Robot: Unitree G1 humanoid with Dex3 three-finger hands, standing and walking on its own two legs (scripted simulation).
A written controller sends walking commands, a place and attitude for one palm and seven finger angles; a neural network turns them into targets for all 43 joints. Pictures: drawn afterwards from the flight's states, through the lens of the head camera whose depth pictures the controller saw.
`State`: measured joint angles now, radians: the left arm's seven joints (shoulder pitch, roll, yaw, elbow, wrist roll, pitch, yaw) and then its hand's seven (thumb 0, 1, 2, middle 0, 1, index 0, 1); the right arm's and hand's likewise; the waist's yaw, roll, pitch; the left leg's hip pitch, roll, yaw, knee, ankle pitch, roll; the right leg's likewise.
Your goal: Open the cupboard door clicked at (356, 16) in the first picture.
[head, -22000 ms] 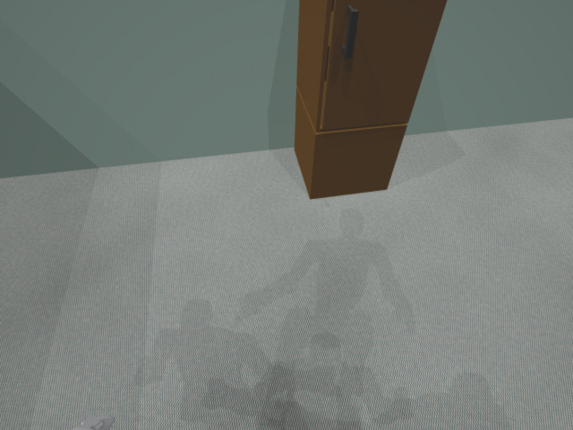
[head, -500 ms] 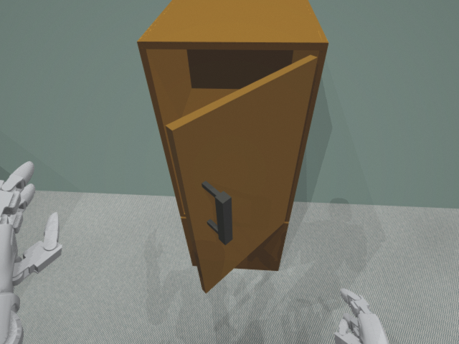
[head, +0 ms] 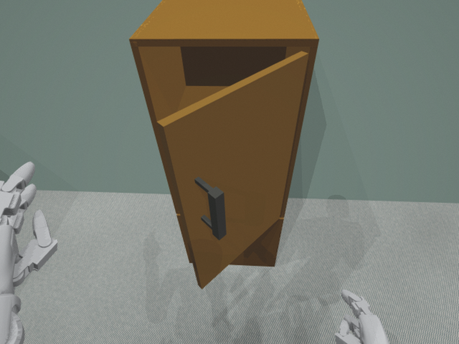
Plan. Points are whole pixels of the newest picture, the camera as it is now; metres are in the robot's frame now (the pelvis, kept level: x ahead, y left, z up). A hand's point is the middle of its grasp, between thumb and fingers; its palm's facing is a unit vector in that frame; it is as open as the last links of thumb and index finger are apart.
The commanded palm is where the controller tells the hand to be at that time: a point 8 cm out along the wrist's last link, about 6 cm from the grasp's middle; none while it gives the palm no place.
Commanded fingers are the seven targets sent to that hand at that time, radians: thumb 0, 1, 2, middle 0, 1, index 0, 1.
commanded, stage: step back with the hand held close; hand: left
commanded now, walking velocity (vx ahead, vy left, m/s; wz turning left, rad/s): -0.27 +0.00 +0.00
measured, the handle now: (210, 208) +0.36 +0.09 +0.03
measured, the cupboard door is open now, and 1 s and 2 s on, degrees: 47 47 47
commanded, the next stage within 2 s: stop stepping back and stand still in 1.42 s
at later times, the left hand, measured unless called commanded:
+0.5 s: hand (21, 281) +0.14 +0.28 +0.14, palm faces +0.38 -0.77 -0.51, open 7.4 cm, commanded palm +0.08 +0.32 +0.17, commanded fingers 0.00 0.90 0.90 -0.20 -0.30 -0.20 -0.30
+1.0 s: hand out of the picture +0.09 +0.30 +0.16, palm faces +0.46 -0.74 -0.49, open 7.4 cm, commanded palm +0.03 +0.33 +0.17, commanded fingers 0.00 0.90 0.90 -0.20 -0.30 -0.20 -0.30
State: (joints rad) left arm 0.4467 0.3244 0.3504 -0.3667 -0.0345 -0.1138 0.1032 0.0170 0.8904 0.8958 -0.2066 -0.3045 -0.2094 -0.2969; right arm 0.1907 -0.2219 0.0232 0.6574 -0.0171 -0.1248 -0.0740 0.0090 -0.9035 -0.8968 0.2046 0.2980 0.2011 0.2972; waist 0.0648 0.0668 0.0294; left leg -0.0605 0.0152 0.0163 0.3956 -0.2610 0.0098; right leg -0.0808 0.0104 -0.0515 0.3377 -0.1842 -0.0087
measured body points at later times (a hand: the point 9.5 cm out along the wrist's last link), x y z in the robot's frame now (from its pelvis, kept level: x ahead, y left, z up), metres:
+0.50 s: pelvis -0.06 +0.02 -0.01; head -0.04 +0.03 +0.44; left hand +0.12 +0.32 +0.17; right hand +0.11 -0.22 -0.08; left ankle -0.02 +0.11 -0.75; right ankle +0.01 -0.11 -0.75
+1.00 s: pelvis -0.11 +0.03 -0.02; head -0.08 +0.05 +0.43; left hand +0.06 +0.34 +0.18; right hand +0.05 -0.21 -0.10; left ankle -0.02 +0.11 -0.75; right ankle -0.17 -0.09 -0.74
